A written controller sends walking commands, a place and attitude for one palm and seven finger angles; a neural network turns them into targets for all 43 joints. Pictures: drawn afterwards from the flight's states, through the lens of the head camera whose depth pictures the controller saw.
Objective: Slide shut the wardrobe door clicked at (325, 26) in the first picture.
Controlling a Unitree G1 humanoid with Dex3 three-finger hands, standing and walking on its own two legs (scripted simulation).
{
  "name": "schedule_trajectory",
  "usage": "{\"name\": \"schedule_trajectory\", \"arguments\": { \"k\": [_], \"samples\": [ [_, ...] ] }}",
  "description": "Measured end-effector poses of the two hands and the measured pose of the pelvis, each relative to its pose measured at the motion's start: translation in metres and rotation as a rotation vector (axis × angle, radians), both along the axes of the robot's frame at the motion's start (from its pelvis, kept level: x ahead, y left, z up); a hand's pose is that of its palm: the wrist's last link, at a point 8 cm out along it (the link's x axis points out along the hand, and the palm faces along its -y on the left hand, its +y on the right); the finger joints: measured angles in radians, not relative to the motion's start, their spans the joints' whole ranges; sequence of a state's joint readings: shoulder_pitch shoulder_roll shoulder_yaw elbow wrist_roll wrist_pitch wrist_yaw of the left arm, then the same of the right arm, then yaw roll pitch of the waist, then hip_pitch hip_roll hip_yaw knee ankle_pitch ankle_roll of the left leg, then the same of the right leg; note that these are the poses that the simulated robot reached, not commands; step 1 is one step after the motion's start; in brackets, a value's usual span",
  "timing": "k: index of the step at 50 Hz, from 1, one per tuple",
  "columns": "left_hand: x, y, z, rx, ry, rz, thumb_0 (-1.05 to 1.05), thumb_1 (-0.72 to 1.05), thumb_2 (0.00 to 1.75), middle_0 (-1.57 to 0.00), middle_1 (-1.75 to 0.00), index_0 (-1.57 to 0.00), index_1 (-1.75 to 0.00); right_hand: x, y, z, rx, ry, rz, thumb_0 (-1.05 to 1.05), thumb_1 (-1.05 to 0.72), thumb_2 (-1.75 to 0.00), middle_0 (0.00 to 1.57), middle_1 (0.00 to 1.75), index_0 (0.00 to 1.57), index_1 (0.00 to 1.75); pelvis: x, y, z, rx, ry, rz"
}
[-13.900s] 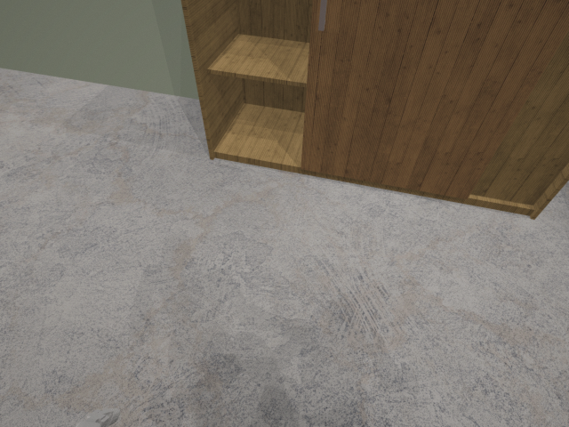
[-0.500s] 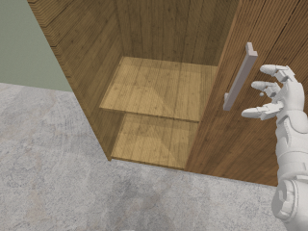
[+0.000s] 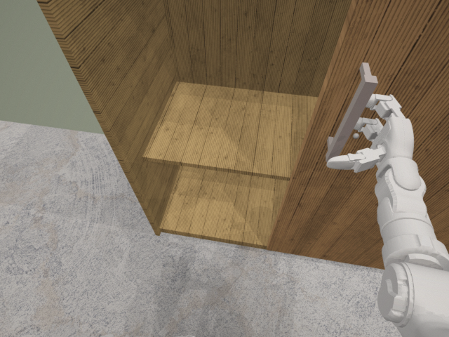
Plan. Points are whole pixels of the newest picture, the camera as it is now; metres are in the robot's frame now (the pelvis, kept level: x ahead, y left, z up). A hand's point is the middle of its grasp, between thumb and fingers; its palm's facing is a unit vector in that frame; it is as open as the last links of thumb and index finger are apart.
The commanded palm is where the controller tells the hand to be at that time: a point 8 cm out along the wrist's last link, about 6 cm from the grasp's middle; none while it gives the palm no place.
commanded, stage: feel for the door with the fingertips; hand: right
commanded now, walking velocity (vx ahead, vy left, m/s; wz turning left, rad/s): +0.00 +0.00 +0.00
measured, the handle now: (346, 118) +0.51 -0.15 +0.12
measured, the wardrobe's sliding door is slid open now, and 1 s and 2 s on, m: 0.50 0.50 0.50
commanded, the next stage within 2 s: slide the fingers in behind the handle in 0.04 s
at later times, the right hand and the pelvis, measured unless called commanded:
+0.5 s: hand (359, 138) +0.46 -0.16 +0.12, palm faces +0.04 +1.00 -0.01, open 13.9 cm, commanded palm +0.42 -0.21 +0.12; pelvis +0.00 +0.01 +0.00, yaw +1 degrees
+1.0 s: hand (346, 135) +0.46 -0.14 +0.12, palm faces +0.03 +1.00 +0.00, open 14.0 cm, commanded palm +0.43 -0.19 +0.12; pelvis +0.00 +0.00 +0.00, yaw +1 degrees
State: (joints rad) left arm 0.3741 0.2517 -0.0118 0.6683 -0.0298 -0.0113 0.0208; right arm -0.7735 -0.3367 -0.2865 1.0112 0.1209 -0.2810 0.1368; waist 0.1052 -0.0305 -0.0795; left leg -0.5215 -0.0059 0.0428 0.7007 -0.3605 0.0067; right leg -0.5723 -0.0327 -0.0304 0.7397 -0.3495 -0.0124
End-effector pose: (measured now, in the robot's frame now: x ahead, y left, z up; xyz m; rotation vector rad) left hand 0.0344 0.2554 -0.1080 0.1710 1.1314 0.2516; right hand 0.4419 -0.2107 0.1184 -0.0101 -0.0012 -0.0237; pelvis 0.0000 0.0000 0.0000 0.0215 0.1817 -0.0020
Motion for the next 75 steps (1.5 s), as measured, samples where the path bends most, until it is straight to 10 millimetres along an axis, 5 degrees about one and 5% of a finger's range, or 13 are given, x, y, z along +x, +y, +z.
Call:
{"name": "schedule_trajectory", "arguments": {
  "k": [22, 39, 55, 75],
  "samples": [
    [-0.014, 0.012, 0.002, 0.013, 0.006, 0.029, 0.01, 0.9, 0.89, -0.2, -0.3, -0.2, -0.3, -0.005, -0.003, 0.005, -0.001, -0.007, -0.018, -0.01, 0.5, -0.3, 0.32, 1.21, 0.31, 1.21, -0.004, 0.007, 0.001, -0.005, -0.01, 0.01],
    [0.014, 0.003, 0.004, 0.004, -0.065, -0.013, 0.01, 0.9, 0.89, -0.2, -0.3, -0.2, -0.3, -0.009, 0.01, 0.002, 0.004, -0.006, -0.013, -0.01, 0.5, -0.3, 0.3, 1.2, 0.3, 1.2, -0.006, 0.003, 0.001, -0.005, -0.019, 0.0],
    [0.005, -0.001, 0.001, -0.018, -0.029, 0.013, 0.01, 0.9, 0.89, -0.21, -0.3, -0.2, -0.3, -0.01, 0.018, -0.002, 0.012, -0.005, -0.012, -0.01, 0.5, -0.3, 0.3, 1.2, 0.3, 1.2, 0.002, 0.001, 0.002, -0.005, -0.019, 0.013],
    [0.021, -0.001, 0.004, -0.01, -0.086, -0.019, 0.01, 0.9, 0.89, -0.2, -0.3, -0.2, -0.3, -0.016, 0.03, 0.002, 0.02, -0.02, -0.007, -0.01, 0.5, -0.3, 0.3, 1.2, 0.3, 1.2, -0.004, 0.0, 0.001, -0.004, -0.028, 0.001]
  ]
}}
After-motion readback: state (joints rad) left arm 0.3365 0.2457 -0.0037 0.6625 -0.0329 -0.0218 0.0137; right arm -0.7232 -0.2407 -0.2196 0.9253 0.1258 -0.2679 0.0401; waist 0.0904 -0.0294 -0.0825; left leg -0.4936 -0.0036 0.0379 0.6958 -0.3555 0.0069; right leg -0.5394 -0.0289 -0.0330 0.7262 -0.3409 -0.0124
